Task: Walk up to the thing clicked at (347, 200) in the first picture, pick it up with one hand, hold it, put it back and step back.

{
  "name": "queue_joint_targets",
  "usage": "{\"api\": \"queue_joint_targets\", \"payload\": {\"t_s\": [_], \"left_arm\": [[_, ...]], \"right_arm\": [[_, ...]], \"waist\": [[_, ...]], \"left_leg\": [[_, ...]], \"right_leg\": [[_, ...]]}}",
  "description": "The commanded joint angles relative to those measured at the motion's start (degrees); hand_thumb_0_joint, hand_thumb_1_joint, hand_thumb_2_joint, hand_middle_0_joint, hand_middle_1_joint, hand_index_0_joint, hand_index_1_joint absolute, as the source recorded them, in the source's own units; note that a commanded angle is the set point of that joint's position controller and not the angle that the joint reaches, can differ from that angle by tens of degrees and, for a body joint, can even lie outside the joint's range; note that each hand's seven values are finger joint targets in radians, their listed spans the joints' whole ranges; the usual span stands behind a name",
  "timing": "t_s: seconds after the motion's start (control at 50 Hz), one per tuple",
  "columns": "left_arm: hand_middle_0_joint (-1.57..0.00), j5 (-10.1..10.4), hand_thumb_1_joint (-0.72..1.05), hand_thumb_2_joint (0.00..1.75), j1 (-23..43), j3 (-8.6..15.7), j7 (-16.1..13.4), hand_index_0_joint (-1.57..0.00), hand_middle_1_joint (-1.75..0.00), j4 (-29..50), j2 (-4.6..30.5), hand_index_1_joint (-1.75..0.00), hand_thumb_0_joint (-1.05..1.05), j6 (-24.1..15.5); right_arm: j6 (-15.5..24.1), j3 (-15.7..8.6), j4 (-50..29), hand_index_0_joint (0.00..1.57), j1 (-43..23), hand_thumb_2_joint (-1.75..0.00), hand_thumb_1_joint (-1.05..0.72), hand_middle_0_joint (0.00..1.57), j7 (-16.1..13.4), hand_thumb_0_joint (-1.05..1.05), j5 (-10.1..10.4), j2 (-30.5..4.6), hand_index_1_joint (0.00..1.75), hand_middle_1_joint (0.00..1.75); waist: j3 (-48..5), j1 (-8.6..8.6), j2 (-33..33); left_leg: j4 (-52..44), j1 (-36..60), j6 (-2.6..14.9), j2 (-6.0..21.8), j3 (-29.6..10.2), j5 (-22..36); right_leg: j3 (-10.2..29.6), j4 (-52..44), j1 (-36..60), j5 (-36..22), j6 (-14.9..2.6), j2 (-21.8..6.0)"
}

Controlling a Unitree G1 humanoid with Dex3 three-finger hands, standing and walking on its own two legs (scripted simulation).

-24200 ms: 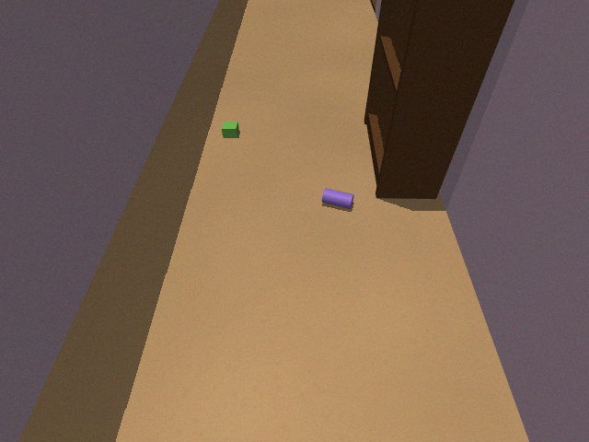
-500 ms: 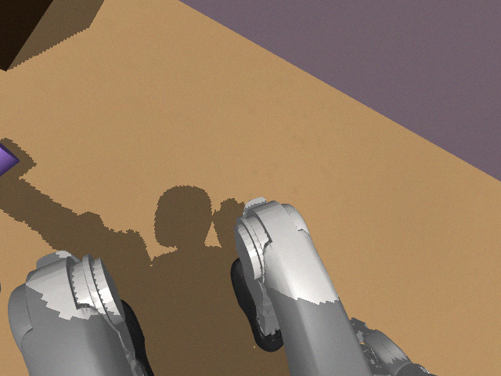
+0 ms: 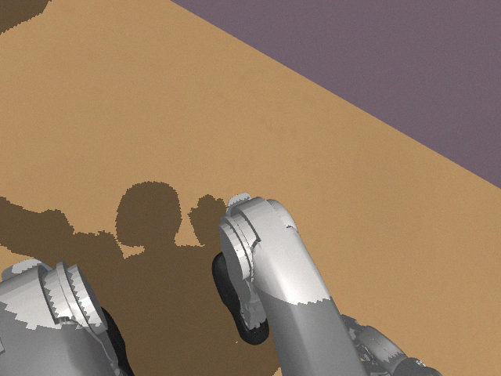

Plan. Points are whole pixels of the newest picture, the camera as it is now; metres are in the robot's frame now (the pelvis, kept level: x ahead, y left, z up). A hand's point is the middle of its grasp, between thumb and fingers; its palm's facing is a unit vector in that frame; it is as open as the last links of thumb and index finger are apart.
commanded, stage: rest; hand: left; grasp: from above
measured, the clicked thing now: out of the picture +0.45 +0.36 -0.27
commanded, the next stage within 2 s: open in 0.26 s
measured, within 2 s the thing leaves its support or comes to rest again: neither
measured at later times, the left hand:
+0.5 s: hand out of the picture +0.43 +0.36 -0.22, palm faces -0.32 -0.31 -0.90, open 9.3 cm
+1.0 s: hand out of the picture +0.44 +0.37 -0.23, palm faces -0.30 -0.30 -0.90, open 13.0 cm
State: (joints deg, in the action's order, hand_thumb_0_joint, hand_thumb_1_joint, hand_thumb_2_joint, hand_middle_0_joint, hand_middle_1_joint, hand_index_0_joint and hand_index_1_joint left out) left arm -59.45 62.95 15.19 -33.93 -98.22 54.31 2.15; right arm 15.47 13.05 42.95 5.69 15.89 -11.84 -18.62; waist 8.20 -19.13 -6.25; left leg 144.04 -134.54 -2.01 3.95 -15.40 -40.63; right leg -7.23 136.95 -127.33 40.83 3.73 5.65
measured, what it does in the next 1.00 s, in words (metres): stands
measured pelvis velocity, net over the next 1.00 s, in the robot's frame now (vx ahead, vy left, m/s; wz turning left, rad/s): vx -0.01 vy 0.00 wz -0.03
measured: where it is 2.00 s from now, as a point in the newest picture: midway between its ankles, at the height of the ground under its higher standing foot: (186, 342)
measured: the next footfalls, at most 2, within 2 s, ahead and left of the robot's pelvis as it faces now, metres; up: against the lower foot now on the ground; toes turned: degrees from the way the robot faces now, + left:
none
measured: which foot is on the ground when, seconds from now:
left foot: down 0.00-1.00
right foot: down 0.00-1.00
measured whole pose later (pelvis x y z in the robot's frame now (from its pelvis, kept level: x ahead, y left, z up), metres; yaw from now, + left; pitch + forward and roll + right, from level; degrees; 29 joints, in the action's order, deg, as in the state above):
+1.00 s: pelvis -0.01 +0.00 +0.01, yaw -2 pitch +27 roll -14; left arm -57.9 66.3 12.3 -34.5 -102.6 61.2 2.2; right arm 19.0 17.8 39.9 6.4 16.6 -12.5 -20.2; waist 11.2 -22.0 -8.5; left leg 143.5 -133.0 -1.6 4.0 -17.5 -39.7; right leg -9.2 134.4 -124.6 39.1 4.1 6.1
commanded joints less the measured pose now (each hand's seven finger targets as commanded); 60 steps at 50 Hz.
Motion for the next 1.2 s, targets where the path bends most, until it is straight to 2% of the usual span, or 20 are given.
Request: {"api": "queue_joint_targets", "payload": {"t_s": [0.0,0.18,0.2,0.26,0.32,0.34,0.36,0.38,0.46,0.52,0.6,0.68,0.82,0.84,0.88,0.9,1.02,1.06,1.12,1.18], "left_arm": [[-1.11,0.7,0.7,0.53,15.6,-0.9,-3.4,-1.11,-0.44,5.5,15.5,-0.43,0.0,0.3],[-1.07,0.8,0.66,0.52,17.0,-2.1,-3.7,-1.07,-0.45,3.1,17.0,-0.44,0.0,0.1],[-1.05,0.8,0.64,0.54,15.9,-1.1,-4.0,-1.06,-0.47,1.9,17.8,-0.46,0.0,0.1],[-1.04,0.9,0.63,0.54,17.5,-2.5,-3.9,-1.05,-0.48,1.2,17.4,-0.47,0.0,0.0],[-1.04,0.8,0.62,0.55,16.5,-0.9,-4.0,-1.04,-0.48,0.0,19.9,-0.47,0.0,-0.1],[-1.03,0.5,0.61,0.56,18.0,-2.0,-3.6,-1.03,-0.49,0.1,19.2,-0.48,0.0,-0.2],[-0.95,1.0,0.53,0.57,16.7,-0.6,-3.6,-0.95,-0.52,0.1,20.8,-0.51,0.0,-0.2],[-0.87,0.9,0.45,0.57,19.8,-3.6,-3.1,-0.87,-0.54,2.3,17.8,-0.53,0.0,-0.6],[-0.61,0.9,0.13,0.54,17.3,-3.3,-3.4,-0.62,-0.58,0.8,19.6,-0.56,0.0,-0.7],[-0.53,1.1,-0.02,0.58,15.9,-1.6,-3.4,-0.53,-0.61,-0.6,21.4,-0.6,0.0,-0.5],[-0.45,1.9,-0.13,0.69,17.9,-3.9,-3.1,-0.45,-0.69,2.0,19.1,-0.69,0.0,-0.7],[-0.35,1.5,-0.25,0.77,14.8,-2.4,-2.9,-0.35,-0.76,-0.7,21.2,-0.76,0.0,-0.2],[-0.24,1.7,-0.39,0.86,18.0,-4.5,-2.9,-0.23,-0.85,3.4,19.6,-0.85,0.0,-0.2],[-0.23,1.7,-0.39,0.87,15.6,-3.5,-3.0,-0.22,-0.86,0.8,20.4,-0.86,0.0,0.1],[-0.21,1.7,-0.42,0.9,17.3,-4.3,-2.7,-0.2,-0.88,3.3,19.7,-0.89,0.0,0.0],[-0.2,1.8,-0.44,0.94,14.5,-2.8,-3.1,-0.18,-0.9,-0.4,20.4,-0.91,0.0,0.5],[-0.12,1.9,-0.51,1.02,17.1,-4.4,-2.7,-0.11,-0.99,2.2,19.5,-1.0,0.0,0.2],[-0.12,2.0,-0.53,1.04,15.3,-2.3,-2.8,-0.1,-0.99,0.4,22.4,-1.0,0.0,0.2],[-0.12,2.2,-0.55,1.08,18.4,-4.9,-2.4,-0.09,-1.0,2.5,19.7,-1.02,0.0,-0.3],[-0.11,1.7,-0.55,1.07,15.4,-3.5,-2.6,-0.08,-1.0,0.4,21.3,-1.02,0.0,-0.5]], "right_arm": [[0.7,-3.7,0.4,0.2,12.9,-0.9,-0.9,0.2,-0.2,0.0,-0.1,-17.5,0.3,0.3],[2.2,-2.3,-0.1,0.2,12.4,-0.9,-0.9,0.2,0.0,0.0,-0.2,-18.3,0.3,0.3],[2.0,-2.3,0.3,0.2,13.1,-0.9,-0.9,0.2,0.0,0.0,-0.4,-18.7,0.3,0.3],[2.8,-1.6,0.1,0.2,12.8,-0.9,-0.9,0.2,0.1,0.0,-0.4,-18.8,0.3,0.3],[2.9,-1.5,0.1,0.2,13.6,-0.9,-0.9,0.2,0.1,0.0,-0.6,-19.8,0.3,0.3],[3.0,-1.3,-0.5,0.2,13.1,-0.9,-0.9,0.2,0.1,0.0,-0.6,-19.8,0.3,0.3],[3.0,-1.6,-0.1,0.2,13.1,-0.9,-0.89,0.2,0.0,0.0,-0.5,-20.0,0.3,0.3],[3.5,-0.9,-1.5,0.2,12.1,-0.9,-0.89,0.2,0.1,0.0,-0.5,-19.4,0.3,0.3],[3.7,-0.7,-1.2,0.2,12.5,-0.89,-0.89,0.2,-0.2,0.0,-0.6,-20.2,0.3,0.3],[3.8,-0.9,-0.8,0.2,13.2,-0.9,-0.89,0.2,-0.2,0.0,-0.6,-20.4,0.3,0.3],[3.9,-0.3,-2.5,0.2,11.8,-0.9,-0.89,0.2,-0.2,0.0,-0.5,-19.8,0.3,0.3],[3.6,-0.6,-1.0,0.2,13.8,-0.9,-0.89,0.2,-0.2,0.0,-0.5,-20.5,0.3,0.3],[3.6,0.0,-2.5,0.2,11.9,-0.9,-0.89,0.2,0.0,0.0,-0.3,-20.3,0.3,0.3],[3.6,-0.3,-0.8,0.2,12.9,-0.9,-0.89,0.2,-0.1,0.0,-0.4,-20.6,0.3,0.3],[3.7,-0.1,-2.0,0.2,12.6,-0.9,-0.89,0.2,0.2,0.0,-0.4,-20.3,0.3,0.3],[3.3,-0.4,-0.8,0.2,13.2,-0.9,-0.89,0.2,0.0,0.0,-0.6,-21.0,0.3,0.3],[3.5,0.0,-2.5,0.2,12.8,-0.9,-0.89,0.2,0.1,0.0,-0.6,-20.7,0.3,0.3],[3.3,0.0,-2.0,0.2,13.2,-0.9,-0.89,0.2,-0.1,0.0,-0.5,-21.0,0.3,0.3],[3.6,0.1,-2.7,0.2,12.2,-0.9,-0.89,0.2,-0.3,0.0,-0.6,-20.5,0.3,0.3],[3.2,0.0,-2.6,0.2,12.8,-0.9,-0.89,0.2,-0.5,0.0,-0.7,-21.0,0.3,0.3]], "waist": [[-40.0,-1.87,28.0],[-37.4,-3.13,29.2],[-37.6,-3.33,28.5],[-35.5,-4.13,28.6],[-34.5,-4.38,28.8],[-33.2,-4.72,28.5],[-33.7,-4.42,27.9],[-33.1,-4.88,29.3],[-34.3,-4.95,27.5],[-33.6,-4.58,26.6],[-33.4,-4.86,27.5],[-33.5,-5.02,28.6],[-33.6,-5.35,31.0],[-33.6,-5.05,30.1],[-34.0,-5.38,31.8],[-33.9,-5.06,30.2],[-33.1,-5.77,30.4],[-32.3,-5.62,27.7],[-31.8,-6.39,28.9],[-32.6,-5.84,28.3]], "left_leg": [[-12.9,29.9,2.54,1.3,7.7,14.5],[-13.0,30.2,2.2,1.6,6.8,14.0],[-13.0,30.3,2.2,1.7,6.7,14.4],[-12.7,28.9,2.37,1.5,6.8,13.1],[-13.3,29.1,2.24,1.7,6.5,13.0],[-13.1,28.0,2.34,1.6,6.4,11.8],[-13.2,28.1,2.33,1.6,6.4,11.6],[-13.2,28.1,2.31,1.4,6.5,11.2],[-13.4,28.1,2.44,1.6,6.3,11.0],[-13.3,27.8,2.45,1.7,6.0,11.1],[-13.8,27.8,2.38,1.7,6.2,10.7],[-14.0,29.3,2.02,1.9,5.5,12.6],[-14.5,30.8,1.63,2.1,5.5,13.6],[-14.4,30.3,1.54,2.2,5.3,13.7],[-14.5,31.4,1.53,2.1,5.5,14.5],[-14.7,31.0,1.5,2.2,5.2,14.0],[-15.0,30.5,1.74,2.1,5.4,13.0],[-14.4,28.0,2.18,2.0,5.6,12.0],[-14.6,28.8,2.11,1.9,5.7,10.9],[-15.0,29.2,1.92,2.1,5.4,11.4]], "right_leg": [[-7.5,-13.3,20.7,-18.0,-4.56,1.2],[-8.3,-13.1,19.8,-17.3,-4.7,1.4],[-8.4,-13.3,21.2,-18.0,-4.6,1.6],[-8.4,-13.3,20.0,-16.8,-4.6,1.4],[-8.6,-13.4,20.5,-16.4,-4.63,1.5],[-8.7,-13.3,19.1,-15.2,-4.65,1.4],[-8.6,-13.6,20.0,-15.1,-4.62,1.3],[-8.6,-13.2,18.9,-14.7,-4.7,1.1],[-8.7,-14.3,21.4,-15.2,-4.44,1.6],[-8.8,-14.2,21.1,-15.0,-4.35,1.6],[-8.7,-14.9,21.8,-15.0,-4.36,1.6],[-9.2,-14.2,21.8,-16.4,-4.43,1.5],[-9.2,-14.2,21.5,-17.4,-4.74,1.8],[-9.5,-14.1,21.5,-17.4,-4.61,1.8],[-9.2,-14.4,22.0,-17.8,-4.65,1.6],[-9.6,-14.5,22.2,-17.7,-4.61,1.8],[-9.3,-15.1,22.3,-17.1,-4.64,1.8],[-9.1,-15.5,23.1,-16.5,-4.38,1.7],[-9.0,-15.8,21.9,-15.6,-4.41,1.6],[-9.3,-15.8,23.6,-16.0,-4.47,1.9]]}}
